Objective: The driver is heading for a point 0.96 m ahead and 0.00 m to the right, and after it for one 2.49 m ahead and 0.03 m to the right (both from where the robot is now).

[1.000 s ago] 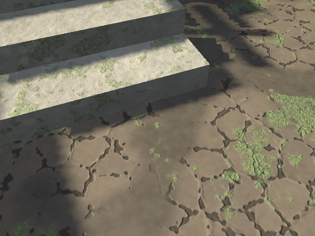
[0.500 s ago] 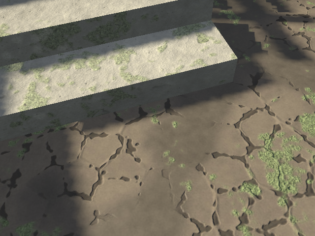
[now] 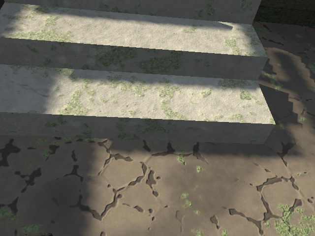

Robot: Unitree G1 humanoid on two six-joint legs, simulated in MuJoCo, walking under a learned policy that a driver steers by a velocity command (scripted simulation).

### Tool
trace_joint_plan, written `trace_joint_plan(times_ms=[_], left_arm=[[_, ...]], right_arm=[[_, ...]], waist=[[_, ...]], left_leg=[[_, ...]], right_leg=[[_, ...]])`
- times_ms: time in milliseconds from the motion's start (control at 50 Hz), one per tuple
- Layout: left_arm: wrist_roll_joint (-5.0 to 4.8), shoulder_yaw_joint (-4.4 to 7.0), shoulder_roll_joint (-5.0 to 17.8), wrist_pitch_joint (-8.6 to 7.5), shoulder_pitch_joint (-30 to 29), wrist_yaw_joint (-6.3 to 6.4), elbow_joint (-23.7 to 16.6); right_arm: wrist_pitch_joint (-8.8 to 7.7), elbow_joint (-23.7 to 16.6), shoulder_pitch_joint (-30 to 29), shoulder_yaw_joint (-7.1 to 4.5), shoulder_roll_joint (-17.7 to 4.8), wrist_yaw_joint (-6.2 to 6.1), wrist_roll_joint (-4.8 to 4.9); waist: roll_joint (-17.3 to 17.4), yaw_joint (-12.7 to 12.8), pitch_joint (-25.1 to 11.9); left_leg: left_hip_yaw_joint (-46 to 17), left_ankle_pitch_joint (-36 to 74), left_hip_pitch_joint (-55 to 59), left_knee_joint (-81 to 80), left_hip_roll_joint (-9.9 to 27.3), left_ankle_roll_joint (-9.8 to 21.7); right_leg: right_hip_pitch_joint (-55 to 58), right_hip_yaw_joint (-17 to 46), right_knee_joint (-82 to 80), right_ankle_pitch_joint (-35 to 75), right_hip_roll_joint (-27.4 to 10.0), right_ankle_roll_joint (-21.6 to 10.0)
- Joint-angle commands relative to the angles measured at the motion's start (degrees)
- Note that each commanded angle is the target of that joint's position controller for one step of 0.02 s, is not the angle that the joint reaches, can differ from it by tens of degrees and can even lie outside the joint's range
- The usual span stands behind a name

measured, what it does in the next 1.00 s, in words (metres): walks ahead: right foot, then left foot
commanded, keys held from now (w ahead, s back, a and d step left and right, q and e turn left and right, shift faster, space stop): w+q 0.22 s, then w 0.74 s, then w+e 0.04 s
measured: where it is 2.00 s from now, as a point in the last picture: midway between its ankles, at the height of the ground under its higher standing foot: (123, 174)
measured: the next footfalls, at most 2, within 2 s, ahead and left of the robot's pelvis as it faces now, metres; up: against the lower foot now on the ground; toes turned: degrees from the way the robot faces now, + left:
right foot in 0.22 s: +0.27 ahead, -0.16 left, +0.00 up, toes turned +10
left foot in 0.68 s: +0.49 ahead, +0.15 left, +0.00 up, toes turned +16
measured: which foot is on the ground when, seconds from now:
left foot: down 0.00-0.22, up 0.24-0.66, down 0.68-1.00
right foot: up 0.00-0.20, down 0.22-0.68, up 0.70-1.00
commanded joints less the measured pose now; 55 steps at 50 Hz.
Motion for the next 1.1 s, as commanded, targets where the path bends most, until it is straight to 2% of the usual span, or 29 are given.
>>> trace_joint_plan(times_ms=[20, 80, 120, 160, 180, 200, 220, 240, 260, 280, 300, 320, 340, 400, 460, 540, 560, 620, 660, 680, 700, 720, 740, 760, 800, 860, 960, 1040, 1100], left_arm=[[-0.25, -0.78, 0.9, -2.0, -13.6, -0.78, -7.0], [-0.49, -1.35, 1.0, -3.08, -16.5, -1.66, -8.9], [-0.68, -1.36, 1.8, -3.64, -15.2, -2.09, -9.3], [-0.89, -0.79, 3.7, -3.94, -10.4, -2.1, -8.7], [-0.8, -0.02, 5.4, -4.06, -4.9, -1.79, -7.4], [-0.57, 1.17, 8.1, -4.07, 3.9, -1.2, -5.3], [0.55, 1.94, 11.9, -3.84, 15.9, -0.5, -3.9], [1.6, 2.43, 15.2, -3.09, 21.0, -0.67, -2.4], [1.19, 0.95, 9.3, -3.21, 19.4, -1.02, -2.2], [0.64, -0.12, 4.9, -3.0, 15.4, -0.88, -2.7], [0.68, -0.57, 3.6, -2.66, 12.6, -0.98, -2.6], [1.27, -0.83, 2.6, -2.37, 10.9, -1.16, -2.2], [1.91, -1.25, 1.8, -2.4, 10.3, -1.16, -1.7], [1.03, -1.17, 2.6, -3.09, 11.7, -1.12, 0.3], [0.38, -0.71, 5.1, -2.9, 12.3, -0.74, 1.0], [-0.39, -0.57, 7.5, -2.06, 15.3, -0.67, 1.6], [2.69, -1.71, 3.6, -1.92, 19.0, -1.2, 3.7], [2.61, -1.03, 7.1, -1.08, 20.2, -1.37, 4.2], [2.44, -1.29, 7.3, -0.32, 21.8, -0.93, 4.8], [2.51, -2.27, 4.5, -0.12, 21.9, -0.83, 3.3], [0.92, -3.87, -2.7, -0.08, 28.3, -1.18, 0.9], [2.07, -2.21, 4.1, 0.36, 24.7, -0.52, 1.7], [1.78, -1.95, 4.5, 0.23, 20.1, -0.88, 0.6], [1.61, -2.49, 2.9, -0.02, 18.6, -1.21, 0.5], [2.82, -2.75, 1.8, 1.18, 20.1, -1.46, 1.8], [3.4, -3.0, 0.3, 2.28, 19.1, -1.98, 2.0], [3.39, -3.49, -0.4, 2.28, 8.1, -2.56, -0.9], [2.59, -3.88, -0.5, 2.07, 2.7, -2.87, -2.1], [2.73, -3.68, 0.3, 1.89, 0.5, -2.78, -3.4]], right_arm=[[-0.22, -2.0, 3.4, -2.67, -10.5, -0.59, 0.37], [0.3, -2.0, 3.8, -3.25, -11.4, -0.61, 0.97], [0.75, -2.5, 2.2, -3.62, -12.0, -0.71, 1.42], [1.17, -3.7, -1.2, -4.14, -13.1, -0.71, 1.61], [1.23, -4.8, -3.4, -4.2, -13.2, -0.65, 1.45], [1.12, -6.1, -5.8, -4.0, -12.6, -0.35, 0.96], [0.9, -8.4, -7.9, -3.22, -10.5, -0.03, -0.23], [-0.23, -9.9, 0.3, -1.23, -2.4, 0.06, 0.88], [-0.89, -7.9, 2.4, -2.17, -8.2, -0.1, 2.97], [-0.94, -8.0, -3.2, -2.96, -11.5, 0.06, 3.21], [-0.9, -8.0, -7.4, -2.97, -11.6, 0.1, 2.37], [-1.05, -8.5, -10.4, -3.18, -11.0, 0.18, 1.4], [-0.85, -8.9, -11.0, -3.33, -10.1, 0.52, 1.27], [-0.35, -10.4, -13.1, -2.61, -7.0, 1.17, 1.15], [-0.79, -13.4, -19.9, -1.74, -6.8, 1.87, 0.08], [-1.46, -15.9, -28.7, -0.95, -7.1, 3.21, 0.67], [0.02, -16.7, -30.1, -0.43, -6.8, 4.99, -3.89], [0.98, -16.3, -29.0, -1.34, -9.4, 5.41, -3.61], [0.14, -12.0, -17.0, -2.49, -11.8, 4.28, -4.39], [-0.46, -10.1, -7.4, -3.35, -15.1, 3.45, -5.55], [-0.34, -9.4, -4.3, -4.85, -22.4, 2.86, -5.33], [0.07, -9.6, -5.9, -4.81, -20.0, 2.77, -2.53], [-0.12, -9.6, -11.0, -3.7, -16.5, 2.82, -2.01], [-0.47, -9.4, -14.0, -2.8, -13.1, 3.07, -1.99], [-0.94, -8.4, -16.3, -1.91, -10.3, 2.98, -1.49], [-2.07, -6.1, -14.5, -2.11, -10.9, 2.89, -0.98], [-2.16, -2.6, -11.3, -2.2, -11.0, 2.83, -0.81], [-2.34, -0.2, -9.1, -2.52, -12.1, 2.69, -1.66], [-2.39, 1.1, -8.5, -2.61, -12.6, 1.94, -1.92]], waist=[[11.8, -2.0, 8.5], [12.2, -3.3, 9.5], [13.0, -2.1, 9.1], [14.9, 1.1, 7.4], [15.3, 4.0, 4.8], [13.4, 8.2, -1.2], [6.8, 12.9, -12.7], [-16.8, 8.4, -21.6], [-17.1, 8.0, -17.9], [-10.1, 8.2, -8.3], [-2.9, 7.3, -3.0], [-1.0, 6.4, 0.0], [-2.2, 5.0, 1.1], [-3.4, 3.7, 3.0], [-1.8, 4.5, 4.6], [-1.9, 7.2, 5.5], [-2.9, 6.7, 5.7], [-4.7, 5.7, 5.3], [-1.5, 0.3, -1.3], [3.6, -3.6, -8.0], [20.2, -0.5, -15.8], [12.5, -1.6, -14.3], [9.3, 0.7, -6.5], [7.2, 2.0, -2.6], [7.8, 5.0, 0.1], [6.7, 6.1, 0.9], [5.6, 4.3, 5.9], [6.1, 2.7, 6.7], [5.7, 2.4, 8.0]], left_leg=[[-11.3, 1.2, 2.3, -4.1, 10.4, 7.0], [-12.6, 5.2, 2.8, -1.0, 10.8, 7.8], [-13.6, 8.4, 1.3, 1.2, 11.0, 7.3], [-14.6, 15.3, -1.7, 3.6, 11.4, 6.2], [-14.1, 23.7, -2.9, 7.9, 10.0, 5.3], [-11.5, 29.6, -5.9, 17.4, 6.3, 3.3], [-8.4, 20.2, -16.0, 34.5, 2.3, 1.5], [-3.5, -17.5, -36.4, 53.5, -6.7, -2.0], [-5.7, -17.9, -42.5, 62.9, -2.6, -1.7], [-3.9, -13.1, -44.5, 64.3, 0.0, -1.4], [-1.8, -8.4, -41.6, 62.5, 2.6, -1.2], [-1.1, -6.1, -39.2, 59.6, 3.6, -0.9], [-0.8, -4.9, -36.8, 57.6, 4.8, -0.5], [1.4, -3.7, -36.9, 51.2, 5.8, -0.7], [3.8, 3.5, -38.6, 40.3, 6.6, -1.8], [7.6, 13.6, -32.7, 26.3, 4.1, -1.8], [10.9, 14.5, -27.3, 23.8, 2.8, -1.2], [11.4, 8.5, -21.9, 20.0, 0.3, 0.6], [12.3, 5.7, -7.4, 15.1, -2.6, 2.6], [2.9, 1.6, 5.3, 14.3, 6.6, 4.7], [-25.2, -0.5, 19.7, 8.0, 24.2, 11.8], [-30.1, -0.9, 15.5, 4.4, 22.4, 11.8], [-20.3, 1.1, 9.0, 4.5, 19.0, 10.5], [-14.6, 6.6, 2.8, 2.9, 16.4, 9.6], [-7.1, 11.9, -4.8, -0.1, 12.8, 7.7], [-3.5, 14.9, -7.0, -3.2, 11.8, 9.0], [0.7, 9.8, -6.6, -7.7, 10.6, 9.5], [6.5, 11.3, -4.8, -7.1, 10.6, 7.5], [8.2, 13.8, -1.7, -5.1, 12.6, 6.3]], right_leg=[[-8.7, -1.1, -6.4, -0.2, 0.9, 1.1], [-6.8, -2.1, -10.8, -3.8, 1.5, 1.1], [-1.2, -2.3, -13.6, -5.5, 2.0, 0.6], [8.4, -2.8, -14.9, -7.1, 3.0, -0.6], [16.0, -3.4, -16.4, -7.6, 4.0, -1.8], [28.2, -2.2, -17.7, -6.5, 2.3, -4.0], [47.9, 7.5, -14.9, -11.8, -8.1, -7.6], [65.3, 35.5, -21.4, -21.6, -22.8, -16.0], [61.3, 43.2, -26.6, -28.3, -23.4, -16.6], [52.6, 32.2, -26.7, -24.7, -20.6, -14.5], [43.3, 22.3, -27.0, -17.3, -17.5, -13.1], [36.5, 17.1, -28.2, -11.5, -14.8, -12.5], [32.9, 12.9, -29.6, -8.0, -12.8, -12.3], [29.7, 8.0, -32.9, -1.4, -12.6, -14.3], [28.9, 4.1, -34.9, 1.8, -12.5, -14.6], [27.9, -0.9, -34.7, 0.7, -10.2, -12.1], [26.4, -2.7, -35.4, 1.2, -9.7, -9.8], [31.3, -3.4, -29.5, 10.7, -11.2, -7.6], [31.7, -6.4, -11.8, 20.2, -8.5, -6.0], [23.5, -8.5, 4.3, 5.4, -6.1, -4.8], [4.7, -9.9, 24.8, -32.1, 3.2, -2.9], [0.1, -2.5, 30.0, -32.6, 1.8, -4.5], [-1.4, -1.8, 29.6, -26.9, -1.2, -5.3], [0.1, -2.0, 26.4, -23.2, -2.9, -5.4], [5.8, -2.3, 21.4, -21.4, -4.7, -4.7], [6.8, -3.4, 18.8, -18.7, -4.5, -3.8], [1.9, -4.8, 5.4, -9.2, -5.5, -1.9], [5.6, -6.2, -3.4, -5.9, -3.5, -2.7], [6.6, -6.3, -6.4, -8.6, -2.6, -4.7]])
Velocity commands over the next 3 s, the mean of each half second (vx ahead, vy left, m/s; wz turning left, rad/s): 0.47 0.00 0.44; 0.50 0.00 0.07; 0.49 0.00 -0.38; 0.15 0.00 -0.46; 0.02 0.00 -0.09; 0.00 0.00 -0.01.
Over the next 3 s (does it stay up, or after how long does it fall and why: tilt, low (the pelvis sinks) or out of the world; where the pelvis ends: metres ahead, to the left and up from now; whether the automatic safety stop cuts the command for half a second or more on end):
stays up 0.84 -0.01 -0.01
